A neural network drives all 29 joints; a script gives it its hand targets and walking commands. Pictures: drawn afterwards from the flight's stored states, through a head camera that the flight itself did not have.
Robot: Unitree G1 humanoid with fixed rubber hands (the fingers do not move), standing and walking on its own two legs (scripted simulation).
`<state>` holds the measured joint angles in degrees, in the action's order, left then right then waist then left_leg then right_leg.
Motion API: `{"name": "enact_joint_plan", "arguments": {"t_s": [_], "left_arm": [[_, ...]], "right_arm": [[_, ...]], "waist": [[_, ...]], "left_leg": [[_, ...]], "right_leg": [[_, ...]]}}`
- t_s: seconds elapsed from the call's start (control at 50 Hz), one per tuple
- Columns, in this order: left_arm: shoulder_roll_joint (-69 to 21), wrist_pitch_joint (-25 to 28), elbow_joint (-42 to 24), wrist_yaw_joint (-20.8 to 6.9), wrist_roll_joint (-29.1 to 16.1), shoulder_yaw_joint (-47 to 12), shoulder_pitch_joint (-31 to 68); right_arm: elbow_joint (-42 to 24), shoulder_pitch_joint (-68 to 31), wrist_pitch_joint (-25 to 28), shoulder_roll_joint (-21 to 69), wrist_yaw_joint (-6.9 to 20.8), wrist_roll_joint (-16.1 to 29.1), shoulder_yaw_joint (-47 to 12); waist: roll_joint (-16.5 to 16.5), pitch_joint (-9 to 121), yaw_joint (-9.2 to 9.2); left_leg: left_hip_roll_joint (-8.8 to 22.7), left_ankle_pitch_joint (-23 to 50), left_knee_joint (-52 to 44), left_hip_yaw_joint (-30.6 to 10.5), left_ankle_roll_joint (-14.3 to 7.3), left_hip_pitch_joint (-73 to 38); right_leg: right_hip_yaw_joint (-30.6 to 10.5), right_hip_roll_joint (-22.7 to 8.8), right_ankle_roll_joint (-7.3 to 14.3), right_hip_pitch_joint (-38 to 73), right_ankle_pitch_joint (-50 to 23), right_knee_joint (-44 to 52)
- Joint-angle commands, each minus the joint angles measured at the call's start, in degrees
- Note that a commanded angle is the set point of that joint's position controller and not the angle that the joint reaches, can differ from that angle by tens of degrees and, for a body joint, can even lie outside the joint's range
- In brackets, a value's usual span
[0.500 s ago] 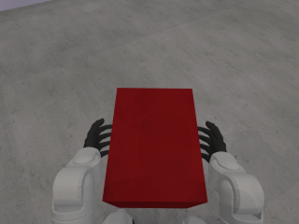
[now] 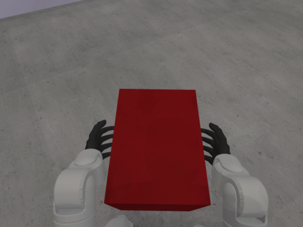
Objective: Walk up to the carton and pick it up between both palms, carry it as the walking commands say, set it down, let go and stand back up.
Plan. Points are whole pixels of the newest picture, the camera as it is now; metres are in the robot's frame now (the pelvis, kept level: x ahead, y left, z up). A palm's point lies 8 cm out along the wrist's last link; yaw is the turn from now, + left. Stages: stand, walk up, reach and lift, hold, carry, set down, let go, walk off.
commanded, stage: carry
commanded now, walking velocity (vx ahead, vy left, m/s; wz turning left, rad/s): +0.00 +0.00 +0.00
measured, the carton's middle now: (156, 153) +0.30 +0.01 +0.02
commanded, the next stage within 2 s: none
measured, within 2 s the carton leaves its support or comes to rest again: neither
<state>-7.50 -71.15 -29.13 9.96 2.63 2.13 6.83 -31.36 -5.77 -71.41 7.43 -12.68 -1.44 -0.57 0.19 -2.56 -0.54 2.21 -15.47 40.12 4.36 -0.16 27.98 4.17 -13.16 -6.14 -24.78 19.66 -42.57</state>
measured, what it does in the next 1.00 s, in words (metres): walks backwards: right foot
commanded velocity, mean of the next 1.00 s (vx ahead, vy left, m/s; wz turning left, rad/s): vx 0.00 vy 0.00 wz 0.00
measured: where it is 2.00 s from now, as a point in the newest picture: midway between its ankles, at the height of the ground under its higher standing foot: outside the picture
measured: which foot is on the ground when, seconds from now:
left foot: down 0.00-1.00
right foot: up 0.00-0.38, down 0.40-1.00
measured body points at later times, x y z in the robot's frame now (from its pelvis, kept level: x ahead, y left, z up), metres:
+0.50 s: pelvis -0.10 +0.06 +0.01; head -0.08 +0.06 +0.46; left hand +0.18 +0.18 +0.10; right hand +0.16 -0.09 +0.10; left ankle +0.06 +0.12 -0.70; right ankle -0.12 -0.07 -0.71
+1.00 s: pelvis -0.15 +0.13 +0.00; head -0.17 +0.15 +0.45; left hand +0.13 +0.27 +0.08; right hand +0.12 -0.01 +0.10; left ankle +0.06 +0.13 -0.71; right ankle -0.14 -0.04 -0.70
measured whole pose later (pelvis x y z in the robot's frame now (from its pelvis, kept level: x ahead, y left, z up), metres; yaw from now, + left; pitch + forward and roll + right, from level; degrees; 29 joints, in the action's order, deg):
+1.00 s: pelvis -0.15 +0.13 +0.00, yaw -2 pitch -2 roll -5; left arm -7.5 -67.8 -20.6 10.6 2.6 2.1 7.3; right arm -23.8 -5.7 -68.1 7.4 -12.0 -1.4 1.3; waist -2.6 1.9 -0.6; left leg 0.7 -0.2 29.0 11.1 3.1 29.7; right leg 6.2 -2.8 -0.1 -18.3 27.0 -41.7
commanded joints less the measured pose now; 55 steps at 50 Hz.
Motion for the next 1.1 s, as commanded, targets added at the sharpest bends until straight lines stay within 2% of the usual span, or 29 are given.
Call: {"name": "enact_joint_plan", "arguments": {"t_s": [0.0, 0.04, 0.08, 0.26, 0.32, 0.36, 0.38, 0.4, 0.42, 0.44, 0.5, 0.58, 0.64, 0.68, 0.74, 0.78, 0.8, 0.82, 0.84, 0.86, 0.9, 0.92, 0.94, 0.98, 1.0, 1.02, 1.04, 1.06, 1.08], "left_arm": [[-55.2, 3.5, -15.8, -7.7, -21.4, -37.3, 23.0], [-57.7, 4.1, -16.8, -7.9, -22.2, -38.4, 24.7], [-57.4, 3.9, -14.6, -7.8, -21.7, -38.7, 23.8], [-53.3, 1.7, -8.7, -7.2, -20.0, -37.4, 22.6], [-52.3, 1.2, -7.0, -7.2, -19.4, -36.5, 22.3], [-51.7, 1.2, -5.4, -7.4, -19.1, -35.5, 21.9], [-51.4, 1.3, -4.8, -7.6, -19.2, -35.0, 21.8], [-51.8, 1.7, -4.8, -7.9, -19.2, -34.7, 22.0], [-53.5, 2.2, -4.5, -8.1, -19.2, -34.7, 23.3], [-54.2, 2.7, -4.3, -8.2, -18.9, -34.8, 23.5], [-54.4, 3.0, -7.9, -8.3, -19.8, -35.0, 25.9], [-52.4, 2.3, -4.3, -7.4, -18.5, -34.5, 24.4], [-50.6, 2.0, -2.4, -7.0, -18.3, -34.7, 24.1], [-50.2, 2.1, -2.5, -6.6, -18.6, -35.2, 24.3], [-50.0, 3.2, -1.3, -6.8, -18.9, -34.7, 24.7], [-49.7, 4.8, 0.5, -7.4, -18.3, -33.7, 24.8], [-49.8, 5.8, 0.9, -7.7, -18.2, -33.3, 25.9], [-50.1, 7.1, 1.5, -8.0, -18.1, -33.1, 27.8], [-51.7, 7.9, -1.5, -8.1, -18.9, -34.2, 29.9], [-53.2, 7.8, -5.8, -8.0, -19.9, -35.9, 30.6], [-52.9, 6.3, -6.2, -7.3, -19.3, -36.2, 30.6], [-52.0, 5.3, -4.5, -6.9, -18.6, -35.7, 29.2], [-50.6, 4.3, -2.4, -6.4, -17.7, -35.1, 25.2], [-46.1, 4.7, 10.4, -6.1, -14.2, -31.5, 24.4], [-43.1, 6.8, 17.3, -6.2, -12.2, -28.5, 26.2], [-41.5, 9.6, 21.6, -6.6, -12.0, -27.3, 27.7], [-44.1, 11.5, 21.0, -7.6, -13.2, -28.0, 28.0], [-52.3, 10.9, 0.9, -7.6, -17.9, -34.5, 30.2], [-53.3, 11.7, -11.1, -8.3, -18.8, -34.8, 37.7]], "right_arm": [[-11.3, -23.5, 4.3, 55.2, 9.8, 18.7, -31.9], [-10.8, -21.5, 5.1, 57.1, 10.3, 18.3, -31.6], [-8.8, -20.2, 5.2, 56.0, 10.7, 17.6, -30.5], [-5.4, -19.8, 3.3, 51.3, 10.1, 15.7, -29.5], [-4.6, -20.5, 2.7, 51.1, 9.9, 15.4, -29.8], [-4.2, -21.5, 2.5, 51.5, 9.7, 15.2, -30.2], [-4.2, -22.4, 2.5, 51.8, 9.6, 15.1, -30.7], [-4.8, -23.4, 2.5, 52.2, 9.6, 14.7, -31.5], [-5.0, -23.9, 2.6, 51.8, 9.7, 14.2, -32.3], [-5.9, -25.5, 2.9, 52.5, 10.0, 15.0, -33.3], [-6.2, -26.9, 3.1, 55.0, 9.9, 16.6, -34.1], [-2.6, -25.8, 2.5, 51.7, 9.8, 16.0, -31.9], [-0.9, -25.8, 2.6, 49.9, 9.6, 15.4, -30.1], [-0.4, -26.2, 2.5, 49.2, 9.5, 15.2, -29.1], [0.8, -26.2, 3.8, 50.3, 9.7, 14.0, -28.3], [2.1, -26.4, 5.6, 50.9, 9.9, 12.9, -27.9], [2.9, -26.8, 6.5, 50.9, 10.0, 12.3, -28.1], [3.6, -27.1, 7.5, 50.9, 10.3, 11.9, -28.4], [1.7, -27.5, 7.9, 51.7, 10.6, 13.0, -29.5], [-1.5, -27.5, 7.8, 53.1, 10.5, 14.9, -31.2], [0.1, -24.7, 6.4, 52.2, 10.3, 15.2, -30.2], [1.0, -25.1, 5.7, 50.2, 10.1, 15.1, -29.1], [0.7, -26.8, 5.1, 48.0, 9.9, 15.1, -28.3], [10.6, -31.6, 5.3, 42.9, 10.4, 10.8, -21.9], [19.3, -33.0, 7.2, 40.8, 11.2, 7.3, -17.6], [23.8, -29.6, 9.2, 41.5, 11.6, 5.2, -15.2], [22.3, -24.7, 10.3, 45.2, 11.6, 5.0, -16.3], [3.0, -26.2, 9.7, 55.3, 11.5, 14.9, -28.1], [-0.4, -32.6, 11.6, 57.8, 11.6, 17.3, -29.7]], "waist": [[-15.6, 31.9, 1.50], [-11.6, 32.4, 1.70], [-13.3, 30.5, 1.77], [-11.6, 26.6, 1.26], [-14.5, 26.4, 0.31], [-13.8, 26.3, -1.09], [-8.5, 25.5, -1.64], [1.9, 25.7, -1.85], [11.0, 22.8, -0.64], [11.8, 21.0, 0.31], [7.1, 21.6, 1.06], [1.2, 23.2, 1.45], [-10.6, 21.5, 0.63], [-16.2, 23.5, -0.71], [-11.7, 28.3, -2.08], [-3.9, 29.0, -3.00], [2.6, 27.5, -2.71], [11.0, 26.2, -1.41], [12.1, 24.7, 0.22], [10.1, 23.4, 1.65], [2.2, 22.7, 3.55], [-7.1, 20.7, 2.98], [-22.6, 19.5, 0.63], [-27.7, 20.4, -4.53], [-24.0, 19.9, -7.96], [12.1, 20.5, -7.72], [44.6, 11.3, 2.97], [35.8, 6.6, 5.96], [17.9, 10.7, 4.32]], "left_leg": [[18.9, 38.3, -12.4, -16.9, -9.0, -31.1], [16.5, 30.6, -12.8, -13.2, -8.1, -28.1], [14.5, 21.6, -15.7, -12.4, -8.2, -25.1], [16.3, -8.2, -27.1, -16.0, -7.1, -14.6], [14.3, -12.0, -31.3, -11.2, -2.3, -11.8], [10.4, -11.5, -32.3, -5.2, 4.2, -10.3], [7.5, -9.1, -28.9, -1.7, 7.6, -8.1], [3.1, -3.0, -18.5, 2.7, 10.0, -4.8], [1.7, -1.7, -7.3, 2.5, 7.1, -5.8], [3.4, -0.2, -3.0, -1.8, 4.4, -8.5], [2.7, 5.3, -4.2, 0.1, 2.8, -15.8], [4.5, 0.5, -13.0, -1.0, 2.0, -20.6], [6.5, -14.6, -29.4, -5.4, 6.7, -16.3], [8.8, -21.2, -39.2, -5.1, 9.8, -11.6], [6.1, -12.0, -36.8, 1.4, 13.3, -17.1], [1.4, -4.3, -25.9, 6.8, 14.4, -21.2], [-1.3, -0.5, -16.0, 8.3, 13.6, -20.8], [0.7, -0.1, -4.0, 2.0, 8.9, -21.9], [3.3, -2.0, 0.5, -3.6, 4.5, -22.7], [4.0, -2.7, 0.9, -5.2, 2.5, -25.1], [4.9, -5.0, -4.9, -6.8, 1.3, -29.7], [6.6, -14.6, -16.6, -9.6, 3.1, -22.6], [6.1, -22.1, -39.1, -7.1, 11.6, -7.4], [3.3, -22.9, -54.8, 5.7, 30.6, 7.2], [-3.0, -17.8, -41.4, 13.4, 40.6, 11.0], [-12.5, -14.3, 21.4, 16.6, 37.7, -3.5], [-1.6, -20.5, 64.9, -14.8, 14.3, -13.9], [3.0, -23.8, 71.3, -22.0, 8.0, -18.6], [4.6, -15.7, 59.9, -21.5, 2.4, -21.7]], "right_leg": [[1.2, 8.8, 3.0, -11.5, 18.2, -25.6], [-0.4, 7.9, 3.8, -10.4, 13.0, -26.1], [-0.1, 8.1, 4.0, -10.0, 9.7, -22.5], [2.8, 10.4, 5.1, 0.7, 9.9, -7.5], [6.8, 12.3, 6.6, 9.2, 9.3, 3.3], [9.0, 13.0, 7.9, 17.5, 6.6, 15.7], [3.1, 9.4, 9.1, 20.7, 9.4, 22.2], [-9.8, 1.0, 11.3, 22.7, 15.9, 28.7], [-18.4, -5.9, 13.4, 13.2, 17.7, 28.7], [-17.3, -7.7, 13.8, 4.6, 14.7, 27.2], [-6.4, -0.9, 10.4, -0.4, 5.8, 22.3], [-2.4, 4.5, 8.8, -3.3, 11.3, 14.3], [5.0, 12.5, 8.4, -1.7, 17.1, 8.3], [11.2, 15.8, 8.2, 7.3, 13.0, 1.2], [13.3, 16.7, 9.2, 13.6, 9.2, 9.1], [8.9, 14.3, 11.6, 14.9, 6.9, 23.1], [0.2, 9.0, 13.5, 12.4, 8.8, 27.9], [-8.9, 3.3, 13.7, 3.6, 11.2, 26.5], [-11.8, -0.3, 12.8, -5.3, 14.5, 23.0], [-10.2, -0.6, 11.3, -11.5, 17.3, 20.9], [-3.1, 4.9, 7.6, -16.7, 18.8, 11.5], [3.1, 10.6, 6.9, -12.7, 15.9, 1.3], [12.8, 17.8, 6.8, 2.1, 13.5, -7.8], [23.3, 21.8, 8.9, 25.9, 14.9, -5.4], [23.1, 19.2, 14.7, 33.8, 17.4, 6.7], [-1.6, 3.9, 25.2, 14.9, 25.8, 32.0], [-33.2, -12.4, 24.5, -25.2, 32.1, 40.5], [-28.4, -14.6, 18.4, -42.8, 26.5, 40.4], [-17.9, -11.8, 12.1, -40.9, 19.1, 31.0]]}}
